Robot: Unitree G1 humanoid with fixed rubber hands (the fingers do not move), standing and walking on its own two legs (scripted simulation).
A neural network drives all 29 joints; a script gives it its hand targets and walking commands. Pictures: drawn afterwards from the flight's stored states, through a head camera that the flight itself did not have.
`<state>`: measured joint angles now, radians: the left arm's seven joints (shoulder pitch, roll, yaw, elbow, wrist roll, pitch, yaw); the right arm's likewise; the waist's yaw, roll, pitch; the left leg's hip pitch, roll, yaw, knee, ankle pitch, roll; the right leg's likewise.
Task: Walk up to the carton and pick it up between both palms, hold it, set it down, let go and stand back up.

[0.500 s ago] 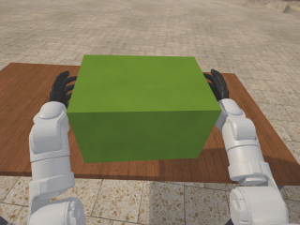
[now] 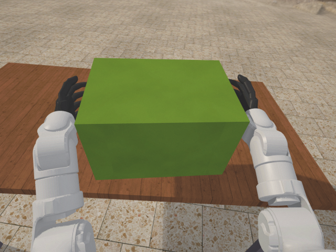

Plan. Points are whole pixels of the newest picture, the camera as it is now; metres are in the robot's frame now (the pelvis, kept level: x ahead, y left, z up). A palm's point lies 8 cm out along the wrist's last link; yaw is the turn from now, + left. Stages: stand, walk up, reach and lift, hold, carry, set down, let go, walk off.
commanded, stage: hold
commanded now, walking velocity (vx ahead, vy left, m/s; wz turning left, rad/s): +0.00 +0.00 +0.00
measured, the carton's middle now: (159, 117) +0.38 +0.01 +0.17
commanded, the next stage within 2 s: none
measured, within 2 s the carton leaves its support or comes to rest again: neither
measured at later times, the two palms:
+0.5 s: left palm (66, 117) +0.35 +0.20 +0.19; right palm (245, 115) +0.36 -0.19 +0.20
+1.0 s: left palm (66, 113) +0.36 +0.21 +0.20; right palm (244, 111) +0.37 -0.19 +0.20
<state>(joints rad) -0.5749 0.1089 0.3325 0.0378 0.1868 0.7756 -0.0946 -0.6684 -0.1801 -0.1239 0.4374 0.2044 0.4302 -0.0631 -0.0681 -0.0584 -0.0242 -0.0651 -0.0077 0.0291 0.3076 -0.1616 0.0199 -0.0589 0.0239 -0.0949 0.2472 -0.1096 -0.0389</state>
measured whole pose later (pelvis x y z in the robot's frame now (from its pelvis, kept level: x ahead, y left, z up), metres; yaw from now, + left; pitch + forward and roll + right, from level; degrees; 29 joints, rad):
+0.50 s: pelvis +0.00 +0.00 +0.00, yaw +0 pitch -5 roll +0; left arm -0.57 0.12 0.35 0.06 0.20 0.78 -0.13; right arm -0.65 -0.16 -0.11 0.43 0.20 0.44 -0.09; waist -0.06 -0.06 -0.01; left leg -0.06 -0.01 0.03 0.30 -0.15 0.02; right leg -0.06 0.03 -0.09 0.26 -0.11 -0.04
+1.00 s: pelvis +0.00 +0.00 +0.00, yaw +0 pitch -5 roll +0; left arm -0.59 0.11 0.34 0.08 0.20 0.76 -0.11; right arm -0.68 -0.17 -0.12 0.47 0.19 0.41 -0.07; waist -0.06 -0.05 -0.02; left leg -0.06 -0.01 0.03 0.30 -0.16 0.02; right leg -0.06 0.02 -0.09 0.26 -0.11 -0.04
